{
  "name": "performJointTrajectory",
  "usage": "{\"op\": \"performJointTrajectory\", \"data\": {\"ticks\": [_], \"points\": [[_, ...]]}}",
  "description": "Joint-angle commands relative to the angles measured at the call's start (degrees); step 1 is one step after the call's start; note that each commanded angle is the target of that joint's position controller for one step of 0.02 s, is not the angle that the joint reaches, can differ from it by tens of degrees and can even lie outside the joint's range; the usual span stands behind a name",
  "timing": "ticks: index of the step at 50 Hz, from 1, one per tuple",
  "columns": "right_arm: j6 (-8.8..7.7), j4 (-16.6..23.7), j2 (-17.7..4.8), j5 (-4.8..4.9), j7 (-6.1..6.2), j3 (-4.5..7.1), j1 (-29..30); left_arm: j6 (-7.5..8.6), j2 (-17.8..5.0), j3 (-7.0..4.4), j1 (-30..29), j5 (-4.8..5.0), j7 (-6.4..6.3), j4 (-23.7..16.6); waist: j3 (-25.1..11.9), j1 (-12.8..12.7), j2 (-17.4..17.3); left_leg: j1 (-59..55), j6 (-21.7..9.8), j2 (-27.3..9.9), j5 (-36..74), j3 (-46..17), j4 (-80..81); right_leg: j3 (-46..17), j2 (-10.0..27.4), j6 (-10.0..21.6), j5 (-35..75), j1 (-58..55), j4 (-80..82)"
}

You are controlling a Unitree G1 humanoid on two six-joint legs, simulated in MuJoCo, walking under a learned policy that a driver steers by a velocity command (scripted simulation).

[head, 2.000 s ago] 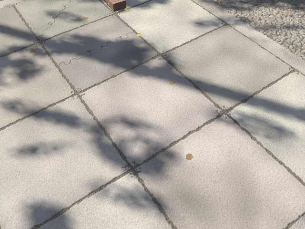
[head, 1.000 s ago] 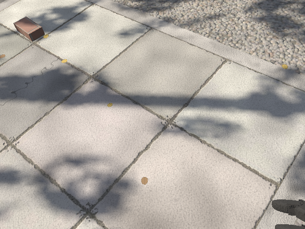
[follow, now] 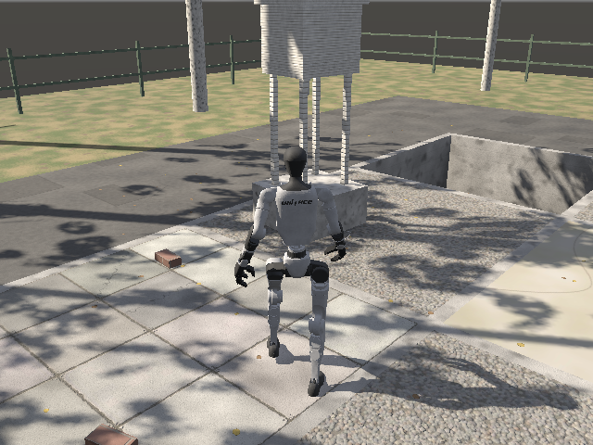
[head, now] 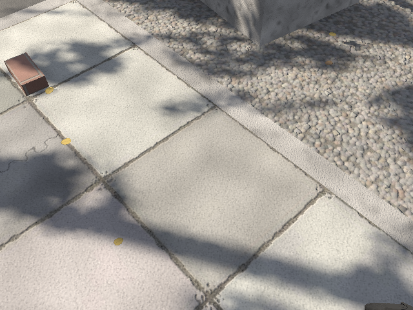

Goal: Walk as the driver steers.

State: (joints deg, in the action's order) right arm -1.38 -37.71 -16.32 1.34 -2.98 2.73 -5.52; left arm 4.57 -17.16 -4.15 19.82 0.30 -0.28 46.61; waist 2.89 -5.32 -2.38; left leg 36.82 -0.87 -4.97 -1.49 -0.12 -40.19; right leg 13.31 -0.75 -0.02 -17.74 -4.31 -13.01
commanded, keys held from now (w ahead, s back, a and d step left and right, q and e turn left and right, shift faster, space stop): w+q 0.52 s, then w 0.30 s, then w+e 0.18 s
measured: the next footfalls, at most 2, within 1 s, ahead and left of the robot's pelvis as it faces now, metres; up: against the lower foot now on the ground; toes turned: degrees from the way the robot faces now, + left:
left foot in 0.10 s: +0.23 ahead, +0.11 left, +0.00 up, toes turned +6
right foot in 0.60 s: +0.55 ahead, -0.02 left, +0.00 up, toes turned +24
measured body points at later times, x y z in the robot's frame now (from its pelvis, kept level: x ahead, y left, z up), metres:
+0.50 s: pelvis +0.28 +0.04 +0.01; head +0.31 +0.07 +0.45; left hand +0.44 +0.34 -0.07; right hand +0.41 -0.23 -0.09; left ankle +0.19 +0.11 -0.74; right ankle +0.51 -0.07 -0.69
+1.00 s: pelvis +0.54 +0.11 +0.01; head +0.57 +0.12 +0.46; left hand +0.41 +0.36 -0.12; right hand +0.85 +0.00 -0.07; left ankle +0.63 +0.30 -0.71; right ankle +0.51 -0.03 -0.74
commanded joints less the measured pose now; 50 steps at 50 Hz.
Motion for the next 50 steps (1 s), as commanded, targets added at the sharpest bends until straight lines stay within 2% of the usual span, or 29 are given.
{"op": "performJointTrajectory", "data": {"ticks": [1, 3, 4, 5, 6, 7, 8, 9, 10, 11, 12, 15, 21, 23, 26, 28, 29, 30, 31, 32, 33, 34, 35, 37, 39, 41, 44, 48, 50], "points": [[-0.69, 6.31, -3.47, 0.03, -0.96, 0.71, 5.29, -0.28, -10.94, -2.77, -1.52, 0.87, -0.38, -2.85, 2.48, 1.8, 5.1, -0.02, -2.62, 1.39, -3.33, 2.8, 3.49, -3.6, 17.36, 7.63, 35.4, -0.59, 0.12], [-0.21, 6.22, -5.82, -0.12, -0.91, 1.98, 1.25, -1.12, -12.83, -3.31, -1.97, 1.37, -0.78, -3.03, -1.83, 5.1, 7.3, -7.96, -5.14, 5.51, -9.07, 6.11, 3.41, -1.86, 17.04, 6.45, 54.67, -2.07, -9.34], [0.04, 4.76, -8.0, 0.03, -0.58, 3.32, -5.45, -1.59, -13.2, -3.37, -2.61, 1.64, -0.92, -3.28, -5.72, 9.17, 7.13, -16.94, -6.88, 8.0, -9.14, 7.13, 5.21, -0.72, 15.92, 5.43, 59.02, -0.23, -18.91], [0.52, 2.23, -11.25, 0.17, 0.34, 5.25, -15.07, -1.57, -12.02, -2.81, -2.66, 1.57, -1.13, -3.68, -10.58, 14.14, 5.44, -32.43, -9.15, 9.14, -6.21, 5.11, 8.39, 0.22, 13.71, 3.31, 52.73, 8.06, -32.41], [1.06, 1.09, -16.76, 0.52, 1.65, 6.52, -18.92, -1.02, -5.5, -0.83, 0.37, -0.9, -0.97, -5.6, -14.45, 12.03, -7.01, -50.35, -14.48, -3.32, -5.9, -15.73, 9.26, -0.23, 7.88, 0.19, 10.5, 28.64, -52.16], [-0.13, 3.77, -18.9, 0.06, 1.2, 6.15, -16.8, 0.96, -3.3, 0.64, 1.55, -0.8, -0.35, -8.36, -23.95, 8.82, -11.52, -60.17, -24.82, -14.32, -18.62, -48.36, 19.57, -13.42, -2.3, -1.61, -18.33, 43.99, -66.65], [-1.11, 3.64, -13.63, -0.07, 0.65, 4.75, -16.21, 2.36, -9.03, -0.7, -5.78, 1.32, 0.32, -9.53, -20.1, 12.38, -3.19, -57.75, -21.35, -13.52, -20.64, -44.43, 24.01, -19.78, 1.17, -0.79, -13.94, 50.04, -67.68], [-1.81, 3.1, -11.64, -0.19, 0.64, 4.12, -14.35, 3.2, -9.02, -0.54, -8.3, 2.21, 0.53, -10.73, -12.21, 10.94, -2.12, -49.97, -19.17, -11.44, -17.55, -36.04, 24.49, -18.77, 3.29, 0.32, -8.47, 51.1, -63.65], [-2.12, 3.23, -10.24, -0.12, 0.72, 3.68, -10.67, 3.5, -8.17, -0.43, -8.1, 1.01, -0.01, -9.86, -7.92, 8.0, 2.41, -41.64, -17.06, -8.6, -11.05, -29.69, 24.31, -18.58, 5.76, 0.25, -4.44, 48.05, -58.64], [-2.26, 3.8, -8.46, -0.43, 0.92, 3.14, -7.93, 3.21, -8.71, -0.82, -7.31, -0.35, -0.33, -9.39, -6.13, 6.01, 1.68, -35.87, -16.09, -6.53, -4.23, -25.24, 24.76, -18.78, 7.16, -0.23, -1.78, 44.28, -54.36], [-2.3, 4.43, -7.96, -1.05, 1.18, 2.85, -6.63, 2.57, -8.77, -0.99, -6.28, -0.75, -0.2, -9.12, -5.74, 4.61, 0.15, -31.99, -15.93, -5.31, -0.17, -23.24, 25.88, -18.94, 7.76, -0.77, 0.03, 40.98, -52.98], [-2.67, 3.16, -8.88, -0.79, 2.12, 3.14, -7.61, 1.1, -6.43, -0.45, -6.76, -1.44, -0.25, -9.2, -4.88, 4.15, 0.44, -26.18, -16.5, -3.52, 8.44, -18.34, 27.23, -17.17, 7.08, -3.39, 3.45, 38.92, -46.9], [-1.66, 0.38, -10.39, -0.06, 3.79, 3.47, -12.57, 1.47, -3.3, 1.0, -19.88, -0.71, 0.55, -12.45, -2.29, 9.01, -1.93, -22.89, -11.85, 0.72, 0.33, -15.01, 26.0, -16.23, 2.37, -4.78, 21.99, 35.07, -22.85], [-1.36, -0.64, -10.72, 0.19, 3.95, 3.57, -14.49, 1.99, -4.0, 0.86, -22.57, -0.1, 1.18, -13.25, -1.94, 9.99, -2.39, -24.21, -11.52, -0.52, -2.08, -17.69, 24.64, -16.92, 1.32, -4.29, 23.13, 33.42, -19.16], [-0.84, -1.36, -10.03, 0.32, 4.25, 3.47, -15.2, 2.65, -6.07, -0.01, -22.35, 0.17, 1.86, -13.44, -2.15, 9.04, -3.7, -29.2, -10.53, -2.56, -3.64, -22.99, 19.95, -18.84, 0.86, -2.47, 18.55, 31.76, -15.19], [-0.58, -1.67, -9.42, -0.05, 4.27, 3.4, -14.39, 3.07, -7.02, -0.65, -17.55, 0.17, 1.88, -12.15, -2.96, 6.63, -5.55, -30.87, -9.49, -3.46, 0.05, -23.9, 16.51, -17.48, 1.14, -0.24, 15.27, 26.86, -13.86], [-0.6, -1.69, -7.71, -0.27, 4.11, 2.8, -14.31, 3.33, -8.03, -1.41, -12.41, -0.3, 1.57, -10.76, -5.69, 4.12, -4.97, -30.44, -8.11, -1.03, 4.61, -22.19, 11.27, -16.41, 1.22, 1.59, 15.85, 19.13, -11.61], [-0.75, -1.1, -4.77, -0.99, 3.8, 1.59, -14.72, 3.54, -10.13, -2.05, -5.19, -1.27, 1.19, -10.08, -13.04, 0.95, -1.38, -25.85, -6.26, 1.89, 1.13, -18.86, -1.76, -22.44, 8.0, 5.15, 14.65, 5.89, -13.35], [-1.27, -0.65, -1.31, 0.26, 3.77, 0.44, -22.87, 2.98, -15.1, -3.4, 1.36, -2.05, 1.21, -8.14, -21.08, 2.73, 14.05, -6.45, -1.45, 10.67, -18.44, -11.09, -21.48, -45.97, 20.23, 14.89, 4.69, -14.54, -10.81], [-1.63, -1.17, -4.8, 0.95, 3.91, 0.66, -23.48, 2.6, -11.62, -2.91, 3.34, -0.17, 1.94, -6.74, -19.83, 1.99, 18.09, 3.8, -0.51, 9.52, -31.68, -11.12, -30.87, -60.25, 24.02, 16.85, -10.71, -15.46, -4.15], [-1.65, -0.93, -8.99, 1.11, 3.91, 1.79, -17.39, 2.41, -7.69, -1.75, 0.41, 0.38, 1.89, -7.22, -11.05, 0.73, 11.09, 7.05, -0.48, 6.96, -27.22, -12.03, -33.97, -53.98, 21.72, 14.44, -14.55, -8.5, -2.55], [-1.61, 0.13, -9.19, 0.45, 3.98, 1.81, -12.55, 1.95, -6.33, -1.14, -2.69, -0.21, 1.76, -7.72, -6.49, 1.27, 7.09, 6.3, -0.46, 4.91, -23.29, -9.55, -33.44, -46.11, 19.22, 12.65, -9.64, -1.88, -2.16], [-1.84, 1.06, -8.41, -0.45, 3.81, 1.76, -9.39, 1.69, -5.2, -0.65, -4.59, -0.52, 1.74, -7.37, -2.49, 2.12, 5.51, 5.78, -0.39, 3.43, -20.58, -8.54, -30.14, -40.53, 16.79, 12.39, -2.98, 4.21, -0.79], [-1.97, 0.93, -6.44, -0.6, 3.26, 1.61, -9.8, 1.85, -3.94, -0.04, -5.85, -0.96, 1.52, -6.88, -1.9, 4.43, 7.89, 1.02, -0.32, 0.73, -17.11, -7.09, -24.61, -33.85, 13.46, 11.51, 5.74, 9.48, 1.35], [-1.87, 0.65, -4.4, -0.69, 2.96, 1.04, -10.06, 2.1, -4.58, -0.17, -5.04, -0.25, 1.47, -5.95, -2.42, 4.84, 8.54, -0.18, 0.3, 0.11, -16.19, -5.07, -20.27, -30.01, 12.78, 12.53, 11.21, 10.93, 2.95], [-2.06, 1.9, -3.16, -1.17, 2.85, 0.35, -6.5, 2.08, -6.61, -0.66, -4.09, 0.18, 1.26, -5.03, -1.57, 4.1, 7.6, 0.88, 1.11, -0.64, -12.76, -3.94, -13.55, -27.44, 13.17, 13.52, 14.71, 11.29, 4.65], [-3.03, 3.29, -1.95, -1.41, 2.44, -0.36, -0.37, 1.28, -8.08, -0.9, -2.23, 0.8, 0.97, -3.83, -0.81, 2.35, 6.68, -2.57, 1.82, 0.35, -3.88, -2.58, -1.21, -24.03, 11.18, 12.58, 17.39, 12.66, 4.93], [-4.02, 4.5, -2.91, -0.64, 1.54, -0.13, 5.63, 0.15, -9.29, -1.15, 2.24, 1.36, 0.59, -1.9, -0.47, 0.72, 6.72, -8.3, 2.65, 3.18, 2.28, -2.1, 7.87, -24.27, 11.64, 11.47, 17.98, 12.25, 2.66], [-4.52, 4.92, -4.24, -0.41, 1.19, 0.4, 6.35, -0.44, -9.61, -1.29, 2.93, 1.56, 0.25, -1.45, -0.58, 1.67, 7.37, -10.62, 1.73, 3.52, 0.63, -3.07, 11.07, -26.63, 12.93, 10.32, 16.62, 10.32, 0.54]]}}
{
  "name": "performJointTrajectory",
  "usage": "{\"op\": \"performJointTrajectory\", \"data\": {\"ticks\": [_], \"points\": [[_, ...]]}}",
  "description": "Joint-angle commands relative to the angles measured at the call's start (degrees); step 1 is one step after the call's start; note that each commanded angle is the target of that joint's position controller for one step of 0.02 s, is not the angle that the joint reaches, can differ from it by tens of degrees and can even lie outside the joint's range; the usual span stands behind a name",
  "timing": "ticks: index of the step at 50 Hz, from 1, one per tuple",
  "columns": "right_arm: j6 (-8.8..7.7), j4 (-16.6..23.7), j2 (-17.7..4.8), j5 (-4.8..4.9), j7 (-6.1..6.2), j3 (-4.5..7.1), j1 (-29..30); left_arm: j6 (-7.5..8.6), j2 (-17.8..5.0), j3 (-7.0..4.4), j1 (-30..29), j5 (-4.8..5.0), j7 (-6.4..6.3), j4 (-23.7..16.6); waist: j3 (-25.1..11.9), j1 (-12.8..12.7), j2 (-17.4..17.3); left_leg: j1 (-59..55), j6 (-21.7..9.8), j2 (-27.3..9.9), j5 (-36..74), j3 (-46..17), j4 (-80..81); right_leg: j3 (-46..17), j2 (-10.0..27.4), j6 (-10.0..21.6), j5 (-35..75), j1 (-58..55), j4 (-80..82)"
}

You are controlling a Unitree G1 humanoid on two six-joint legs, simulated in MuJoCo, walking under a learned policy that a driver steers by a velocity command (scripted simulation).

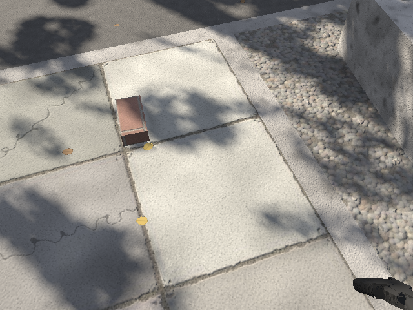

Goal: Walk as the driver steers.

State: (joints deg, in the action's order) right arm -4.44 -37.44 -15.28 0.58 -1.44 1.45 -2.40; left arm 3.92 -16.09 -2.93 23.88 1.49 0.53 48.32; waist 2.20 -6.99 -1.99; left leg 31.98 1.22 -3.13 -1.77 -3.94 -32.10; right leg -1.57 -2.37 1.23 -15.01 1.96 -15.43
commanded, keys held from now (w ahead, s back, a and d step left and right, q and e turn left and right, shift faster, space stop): w+e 0.62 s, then no key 0.38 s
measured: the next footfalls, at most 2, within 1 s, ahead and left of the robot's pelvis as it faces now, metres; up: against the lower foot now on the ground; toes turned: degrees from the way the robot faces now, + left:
left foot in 0.08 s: +0.21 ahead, +0.14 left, +0.00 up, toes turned -4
right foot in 0.58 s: +0.43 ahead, -0.17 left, +0.00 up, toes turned -25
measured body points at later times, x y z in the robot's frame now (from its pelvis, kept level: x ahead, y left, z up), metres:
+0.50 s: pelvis +0.25 +0.01 -0.01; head +0.28 -0.01 +0.44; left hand +0.53 +0.18 -0.09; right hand +0.19 -0.28 -0.13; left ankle +0.17 +0.14 -0.74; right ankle +0.38 -0.17 -0.71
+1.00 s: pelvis +0.46 -0.10 +0.00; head +0.49 -0.11 +0.44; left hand +0.69 +0.10 -0.11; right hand +0.50 -0.40 -0.11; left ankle +0.64 -0.03 -0.72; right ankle +0.39 -0.16 -0.74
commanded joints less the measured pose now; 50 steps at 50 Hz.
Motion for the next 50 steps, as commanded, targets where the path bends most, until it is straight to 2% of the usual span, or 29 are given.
{"op": "performJointTrajectory", "data": {"ticks": [1, 2, 3, 4, 5, 6, 7, 9, 10, 13, 17, 20, 23, 25, 27, 28, 29, 30, 31, 32, 33, 34, 35, 37, 40, 43, 45, 48, 50], "points": [[-1.69, 4.41, -6.14, 0.42, -0.36, 2.05, 2.24, -0.09, -11.12, -2.68, -1.26, 0.34, -0.73, -3.05, -0.28, 4.43, 7.44, -8.23, -1.0, 1.86, -0.42, 0.79, 4.22, -12.62, 15.05, 8.44, 14.1, 3.57, 1.57], [-1.85, 3.57, -7.03, 0.4, -0.21, 2.57, -0.52, -0.36, -11.15, -2.68, -1.81, 0.32, -0.87, -3.03, -1.36, 6.5, 7.43, -13.2, -1.98, 2.08, -0.9, 1.33, 6.26, -12.29, 14.52, 7.45, 15.81, 4.23, -1.19], [-1.88, 1.87, -8.91, 0.09, 0.28, 3.64, -6.06, -0.41, -10.01, -2.26, -1.74, 0.02, -0.9, -3.13, -4.66, 9.26, 6.77, -22.22, -3.37, 2.21, -1.9, 1.92, 7.57, -10.68, 11.89, 5.98, 19.85, 6.13, -7.43], [-1.89, 0.72, -11.94, -0.91, 0.94, 4.71, -14.58, -0.21, -6.91, -1.08, -2.71, -0.85, -0.75, -4.36, -11.66, 13.48, 3.83, -36.01, -6.49, -5.0, -2.62, -4.21, 5.9, -8.33, 8.53, 3.85, 14.17, 13.28, -21.11], [-0.95, -0.31, -16.92, -1.68, 1.24, 6.02, -20.3, 0.46, -1.24, 0.62, 2.91, -0.66, -0.93, -6.03, -20.38, 12.91, -10.26, -54.97, -13.71, -18.96, -10.56, -24.37, 7.82, -1.22, 0.93, -0.17, -6.91, 32.54, -40.94], [-0.58, -1.03, -13.23, -1.19, 0.94, 5.17, -21.31, 0.82, -4.53, -0.05, 2.87, 0.56, -1.1, -5.99, -20.36, 13.34, -12.87, -52.65, -15.8, -21.06, -20.48, -35.1, 13.29, -5.05, 1.9, -0.63, -18.54, 39.9, -51.25], [-0.58, -1.19, -9.92, -0.64, 0.9, 4.14, -18.43, 0.67, -8.57, -1.39, -0.89, 1.37, -1.07, -6.54, -12.35, 13.03, -8.41, -46.17, -13.92, -19.02, -22.85, -28.59, 14.86, -6.14, 4.5, -0.38, -14.36, 42.99, -54.9], [-0.77, -1.37, -6.09, -0.8, 0.67, 2.96, -12.12, -0.05, -7.85, -1.66, -4.82, 0.46, -1.07, -7.25, -4.77, 10.22, -4.89, -34.59, -12.23, -14.58, -14.56, -16.91, 18.14, -4.54, 7.71, -0.79, -6.82, 41.01, -52.78], [-1.1, -1.65, -4.95, -1.17, 0.64, 2.69, -10.12, -0.7, -7.01, -1.86, -4.78, 0.22, -0.93, -7.25, -3.04, 8.59, -5.65, -30.37, -11.68, -13.05, -10.6, -12.59, 19.93, -4.78, 9.1, -0.97, -4.39, 38.56, -51.18], [-2.17, -2.99, -5.83, -1.22, 0.78, 3.4, -8.22, -2.22, -4.21, -1.5, -5.48, 0.14, -0.53, -8.1, -0.85, 6.75, -3.98, -24.94, -12.31, -12.33, -2.1, -4.64, 23.74, -4.26, 10.1, -2.0, 0.24, 36.35, -48.78], [-2.32, -5.02, -8.1, -1.22, 1.3, 4.19, -8.97, -2.26, -3.23, -1.05, -10.15, -0.2, 0.26, -10.31, 0.41, 7.43, -1.44, -25.91, -12.18, -11.5, 4.09, 3.69, 25.02, -3.71, 10.06, -2.43, 10.64, 37.37, -37.7], [-1.76, -6.2, -9.94, -0.77, 1.68, 4.6, -10.69, -1.82, -2.44, -0.42, -16.26, -0.24, 1.48, -12.39, 1.84, 9.72, -0.28, -27.0, -11.2, -11.19, 5.22, 8.62, 25.13, -0.52, 9.14, -1.5, 16.65, 35.32, -28.51], [-0.86, -7.73, -11.55, 0.09, 1.72, 5.12, -13.38, -1.95, -2.86, -0.34, -21.17, -0.16, 2.38, -14.95, 3.26, 11.13, 0.11, -31.82, -10.16, -12.68, 6.06, 10.88, 23.9, 1.33, 8.57, 0.13, 15.25, 35.98, -23.36], [-0.01, -8.46, -12.53, 0.7, 1.73, 5.49, -14.29, -2.09, -3.73, -0.64, -22.75, -0.25, 2.87, -16.43, 3.27, 10.87, -0.3, -35.58, -9.14, -13.61, 11.9, 12.3, 20.84, 3.04, 7.38, 1.76, 11.04, 35.66, -21.39], [0.8, -8.44, -14.33, 1.13, 2.03, 5.98, -14.01, -2.45, -5.64, -1.65, -20.26, -0.48, 2.98, -16.88, 0.02, 8.34, -2.31, -37.53, -7.84, -13.43, 30.65, 14.32, 12.8, 6.4, 3.7, 4.07, 5.07, 29.21, -20.94], [1.31, -8.29, -14.85, 1.35, 2.2, 6.11, -13.57, -2.67, -7.52, -2.8, -14.71, -0.47, 2.81, -15.8, -3.48, 4.85, -2.51, -36.64, -6.94, -12.51, 38.32, 15.66, 4.1, 7.98, 1.06, 5.65, 3.78, 21.48, -19.89], [1.51, -7.99, -13.8, 1.33, 2.43, 5.61, -13.36, -3.0, -10.62, -4.72, -5.1, -0.25, 2.1, -13.19, -8.55, -0.21, -1.15, -30.64, -5.0, -10.3, 37.09, 17.21, -8.52, 7.82, -1.36, 7.84, 6.85, 7.09, -16.9], [1.11, -6.81, -9.81, -0.85, 2.41, 4.06, -15.5, -3.74, -15.9, -6.43, 2.55, 0.21, 0.75, -11.6, -13.81, -1.79, 8.47, -14.76, -2.17, -6.99, 10.26, 17.4, -27.44, -7.37, 8.18, 11.7, 8.97, -10.27, -16.26], [-0.57, -3.34, -4.31, -1.5, 1.66, 2.04, -18.11, -3.0, -19.81, -6.38, -1.67, 0.43, 0.87, -13.68, -20.78, 4.43, 19.68, 7.57, 0.78, 5.5, -31.66, 8.25, -45.96, -41.64, 20.76, 23.23, -5.12, -24.73, -6.11], [-2.3, -3.37, -10.29, 0.47, 0.93, 3.17, -12.17, -2.09, -14.1, -4.62, -2.06, -0.33, 1.42, -14.91, -21.43, 0.19, 10.2, 12.32, -0.23, 2.83, -30.56, -1.35, -48.81, -42.65, 22.41, 21.13, -2.35, -23.04, -0.97], [-2.93, -2.45, -11.08, 2.09, 0.66, 3.33, -8.99, -1.32, -11.35, -3.63, -4.2, -1.29, 1.46, -14.51, -13.84, 1.06, 7.82, 13.03, -1.19, 0.7, -26.24, -0.38, -46.71, -32.63, 20.92, 18.77, 9.14, -15.85, -2.04], [-2.83, -3.23, -10.0, 1.22, 1.21, 3.06, -9.47, -0.85, -9.83, -3.12, -7.69, -1.32, 1.51, -14.39, -8.86, 4.13, 2.34, 10.1, -0.95, -2.05, -22.53, 0.22, -41.91, -23.96, 18.31, 16.69, 23.27, -7.08, -3.53], [-2.28, -4.15, -10.27, -0.23, 1.71, 3.35, -10.02, -0.72, -7.78, -2.62, -10.7, -1.3, 1.24, -14.62, -7.44, 5.88, 2.33, 6.43, -0.44, -3.87, -21.07, 0.28, -37.36, -18.05, 16.25, 15.25, 31.82, -1.3, -4.0], [-0.52, -5.15, -9.42, -0.68, 1.88, 3.38, -12.38, -0.56, -7.69, -2.34, -13.04, -2.05, 0.8, -14.92, -7.05, 8.28, 3.67, -0.42, 0.83, -3.98, -19.19, 0.81, -34.61, -13.43, 14.57, 14.99, 41.16, 6.53, -2.2], [0.92, -5.47, -6.78, -1.2, 2.34, 2.63, -12.52, -0.28, -8.86, -2.5, -13.15, -1.91, 0.01, -13.09, -6.78, 9.07, 4.19, -2.05, 2.76, -2.49, -13.34, 2.18, -26.18, -7.42, 12.75, 14.67, 48.15, 9.88, -1.05], [0.93, -4.96, -5.3, -1.09, 1.98, 1.87, -8.63, -1.19, -8.34, -2.2, -13.14, -1.63, -0.85, -11.56, -7.16, 7.51, 5.94, -4.54, 2.87, -1.49, -2.69, 2.68, -14.09, -3.05, 9.87, 11.92, 44.63, 9.52, -1.53], [0.68, -4.5, -5.44, -0.81, 1.43, 1.76, -5.7, -1.71, -8.32, -2.04, -11.73, -1.73, -1.12, -10.14, -7.35, 5.82, 6.17, -6.36, 2.61, -0.54, 2.73, 2.59, -8.16, -3.32, 10.16, 11.1, 40.99, 8.08, -1.8], [0.53, -4.01, -6.47, -0.91, 0.86, 2.08, -3.61, -2.13, -7.78, -1.62, -11.27, -1.87, -0.93, -8.08, -6.17, 5.15, 6.82, -7.28, 1.35, 0.08, 1.08, 1.69, -3.07, -6.01, 12.16, 10.91, 36.46, 5.62, -3.86], [0.32, -4.14, -7.26, -1.43, 0.64, 2.49, -4.18, -2.33, -7.27, -1.34, -12.09, -1.48, -0.86, -7.06, -5.6, 6.19, 7.01, -9.26, -0.42, 0.73, -1.05, 1.9, 1.2, -7.89, 12.6, 9.97, 33.74, 4.77, -7.47]]}}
